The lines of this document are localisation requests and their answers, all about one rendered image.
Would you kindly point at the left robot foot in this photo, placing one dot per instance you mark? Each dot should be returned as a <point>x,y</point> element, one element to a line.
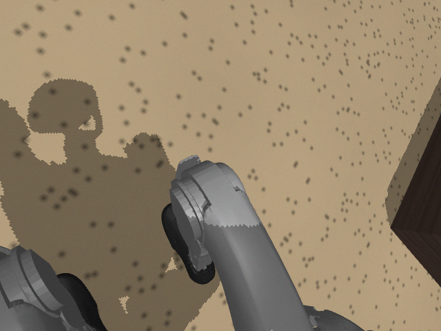
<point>84,300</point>

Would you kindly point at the right robot foot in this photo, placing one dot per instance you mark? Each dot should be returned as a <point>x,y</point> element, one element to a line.
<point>179,245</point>

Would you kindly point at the right robot hand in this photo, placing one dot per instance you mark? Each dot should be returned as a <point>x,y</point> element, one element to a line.
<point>329,321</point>

